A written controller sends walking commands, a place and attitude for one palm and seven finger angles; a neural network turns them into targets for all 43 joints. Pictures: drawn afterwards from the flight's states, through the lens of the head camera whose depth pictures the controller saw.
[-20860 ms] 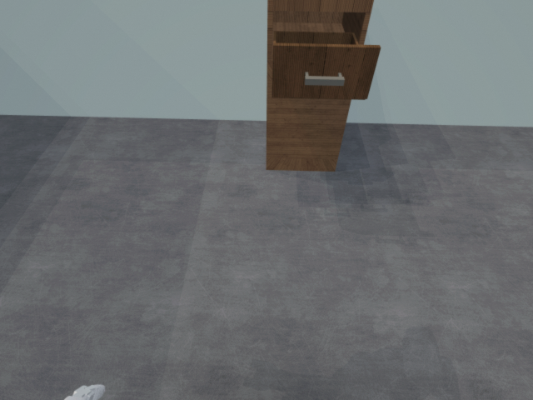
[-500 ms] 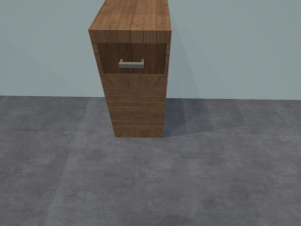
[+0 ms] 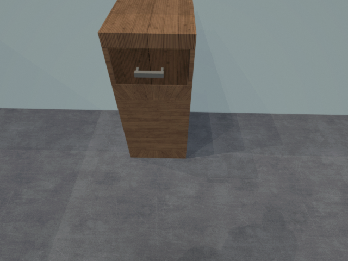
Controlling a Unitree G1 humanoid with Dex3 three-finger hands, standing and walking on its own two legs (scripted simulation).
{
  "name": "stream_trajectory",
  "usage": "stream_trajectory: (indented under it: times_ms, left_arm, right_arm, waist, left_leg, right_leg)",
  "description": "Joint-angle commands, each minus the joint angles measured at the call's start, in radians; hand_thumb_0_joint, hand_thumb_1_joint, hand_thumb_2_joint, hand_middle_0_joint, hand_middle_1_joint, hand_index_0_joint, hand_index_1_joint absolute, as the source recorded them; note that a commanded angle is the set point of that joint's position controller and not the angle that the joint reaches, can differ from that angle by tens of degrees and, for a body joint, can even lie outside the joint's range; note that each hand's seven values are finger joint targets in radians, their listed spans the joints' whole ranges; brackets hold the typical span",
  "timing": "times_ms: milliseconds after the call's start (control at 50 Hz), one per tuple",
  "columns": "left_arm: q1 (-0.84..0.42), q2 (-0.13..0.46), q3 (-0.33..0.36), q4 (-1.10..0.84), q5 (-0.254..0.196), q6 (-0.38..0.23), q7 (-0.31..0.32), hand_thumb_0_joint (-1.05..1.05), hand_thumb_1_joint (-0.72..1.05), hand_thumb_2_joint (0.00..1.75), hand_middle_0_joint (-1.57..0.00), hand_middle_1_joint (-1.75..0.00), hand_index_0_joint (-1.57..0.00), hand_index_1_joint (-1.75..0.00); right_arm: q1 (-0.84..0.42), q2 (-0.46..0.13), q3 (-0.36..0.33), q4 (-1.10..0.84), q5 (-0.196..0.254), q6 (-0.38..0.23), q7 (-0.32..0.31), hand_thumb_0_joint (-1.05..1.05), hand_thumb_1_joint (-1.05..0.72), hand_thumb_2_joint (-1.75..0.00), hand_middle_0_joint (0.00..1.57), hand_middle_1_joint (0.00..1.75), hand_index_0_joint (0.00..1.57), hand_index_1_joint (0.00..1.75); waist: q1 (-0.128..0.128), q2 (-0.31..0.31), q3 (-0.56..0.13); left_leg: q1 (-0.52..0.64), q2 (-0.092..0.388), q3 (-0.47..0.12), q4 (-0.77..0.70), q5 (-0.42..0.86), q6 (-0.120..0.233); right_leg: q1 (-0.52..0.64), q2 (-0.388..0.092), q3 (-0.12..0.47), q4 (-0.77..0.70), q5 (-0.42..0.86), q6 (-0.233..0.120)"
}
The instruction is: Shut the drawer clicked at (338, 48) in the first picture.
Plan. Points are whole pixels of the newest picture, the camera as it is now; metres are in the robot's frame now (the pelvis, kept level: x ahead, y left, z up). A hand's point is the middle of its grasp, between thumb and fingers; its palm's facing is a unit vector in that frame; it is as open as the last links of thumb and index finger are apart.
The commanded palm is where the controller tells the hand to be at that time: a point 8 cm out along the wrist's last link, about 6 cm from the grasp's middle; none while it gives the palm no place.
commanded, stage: look to check the result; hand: left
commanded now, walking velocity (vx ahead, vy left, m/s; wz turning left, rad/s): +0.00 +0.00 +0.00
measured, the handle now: (149, 71) +0.86 +0.15 -0.05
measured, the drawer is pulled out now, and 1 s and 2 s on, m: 0.00 0.00 0.00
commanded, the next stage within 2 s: stand and wait in 0.26 s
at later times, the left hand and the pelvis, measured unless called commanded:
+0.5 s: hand out of the picture +0.01 +0.17 -0.17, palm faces +0.03 -0.98 -0.21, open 7.4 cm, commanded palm none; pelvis +0.01 -0.01 +0.00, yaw +0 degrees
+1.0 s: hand out of the picture +0.02 +0.17 -0.17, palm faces +0.03 -0.98 -0.22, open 7.4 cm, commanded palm none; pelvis +0.02 -0.01 +0.00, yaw +0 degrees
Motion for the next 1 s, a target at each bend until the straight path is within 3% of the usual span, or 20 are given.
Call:
stream_trajectory:
  times_ms: [0, 120, 260, 320, 420, 520, 660, 720, 980]
  left_arm:
    - [0.061, 0.108, 0.020, -0.017, 0.002, -0.012, 0.005, 0.00, 0.90, 0.90, -0.20, -0.30, -0.20, -0.30]
    - [0.059, 0.118, 0.021, -0.017, 0.003, -0.014, 0.006, 0.00, 0.90, 0.90, -0.20, -0.30, -0.20, -0.30]
    - [0.037, 0.126, 0.021, -0.020, 0.003, -0.012, 0.003, 0.00, 0.90, 0.90, -0.20, -0.30, -0.20, -0.30]
    - [0.032, 0.133, 0.023, -0.026, 0.003, -0.013, 0.003, 0.00, 0.90, 0.90, -0.20, -0.30, -0.20, -0.30]
    - [0.026, 0.141, 0.025, -0.028, 0.003, -0.016, 0.004, 0.00, 0.90, 0.90, -0.20, -0.30, -0.20, -0.30]
    - [0.021, 0.148, 0.026, -0.030, 0.002, -0.018, 0.004, 0.00, 0.90, 0.90, -0.20, -0.30, -0.20, -0.30]
    - [0.013, 0.152, 0.024, -0.026, 0.001, -0.015, 0.002, 0.00, 0.90, 0.90, -0.20, -0.30, -0.20, -0.30]
    - [0.009, 0.156, 0.026, -0.026, 0.002, -0.017, 0.002, 0.00, 0.90, 0.90, -0.20, -0.30, -0.20, -0.30]
    - [0.006, 0.161, 0.026, -0.024, 0.001, -0.018, 0.002, 0.00, 0.90, 0.90, -0.20, -0.30, -0.20, -0.30]
  right_arm:
    - [0.070, -0.082, -0.012, -0.019, 0.000, -0.009, -0.009, 0.00, -0.90, -0.90, 0.20, 0.30, 0.20, 0.30]
    - [0.054, -0.094, -0.015, -0.021, 0.002, -0.010, -0.010, 0.00, -0.90, -0.90, 0.20, 0.30, 0.20, 0.30]
    - [0.049, -0.102, -0.013, -0.018, -0.001, -0.006, -0.007, 0.00, -0.90, -0.90, 0.20, 0.30, 0.20, 0.30]
    - [0.045, -0.110, -0.013, -0.020, 0.000, -0.010, -0.008, 0.00, -0.90, -0.90, 0.20, 0.30, 0.20, 0.30]
    - [0.034, -0.117, -0.016, -0.022, 0.002, -0.011, -0.009, 0.00, -0.90, -0.90, 0.20, 0.30, 0.20, 0.30]
    - [0.026, -0.121, -0.016, -0.019, 0.002, -0.013, -0.010, 0.00, -0.90, -0.90, 0.20, 0.30, 0.20, 0.30]
    - [0.018, -0.124, -0.012, -0.017, 0.000, -0.013, -0.010, 0.00, -0.90, -0.90, 0.20, 0.30, 0.20, 0.30]
    - [0.015, -0.132, -0.013, -0.018, 0.002, -0.012, -0.010, 0.00, -0.90, -0.90, 0.20, 0.30, 0.20, 0.30]
    - [0.008, -0.138, -0.012, -0.015, 0.000, -0.015, -0.011, 0.00, -0.90, -0.90, 0.20, 0.30, 0.20, 0.30]
  waist:
    - [0.003, -0.008, 0.040]
    - [0.006, -0.001, 0.035]
    - [0.002, -0.019, 0.057]
    - [0.004, 0.001, 0.031]
    - [0.005, -0.027, 0.027]
    - [0.006, -0.014, 0.009]
    - [0.005, 0.001, 0.021]
    - [0.005, -0.021, 0.017]
    - [0.004, -0.003, 0.016]
  left_leg:
    - [0.042, 0.077, -0.067, -0.064, 0.065, 0.037]
    - [0.053, 0.080, -0.064, -0.059, 0.100, 0.035]
    - [0.044, 0.077, -0.067, -0.072, 0.053, 0.033]
    - [0.053, 0.081, -0.072, -0.070, 0.091, 0.035]
    - [0.059, 0.081, -0.065, -0.063, 0.118, 0.033]
    - [0.074, 0.084, -0.062, -0.062, 0.144, 0.032]
    - [0.076, 0.087, -0.064, -0.077, 0.123, 0.031]
    - [0.078, 0.088, -0.063, -0.077, 0.126, 0.030]
    - [0.086, 0.088, -0.065, -0.081, 0.140, 0.030]
  right_leg:
    - [-0.087, -0.123, 0.110, -0.125, 0.030, -0.014]
    - [-0.073, -0.125, 0.105, -0.120, 0.089, -0.011]
    - [-0.087, -0.123, 0.111, -0.140, 0.010, -0.012]
    - [-0.065, -0.122, 0.108, -0.126, 0.055, -0.012]
    - [-0.051, -0.128, 0.104, -0.123, 0.125, -0.007]
    - [-0.033, -0.130, 0.100, -0.115, 0.174, -0.006]
    - [-0.039, -0.129, 0.103, -0.127, 0.132, -0.007]
    - [-0.035, -0.128, 0.104, -0.128, 0.142, -0.006]
    - [-0.026, -0.129, 0.106, -0.131, 0.163, -0.006]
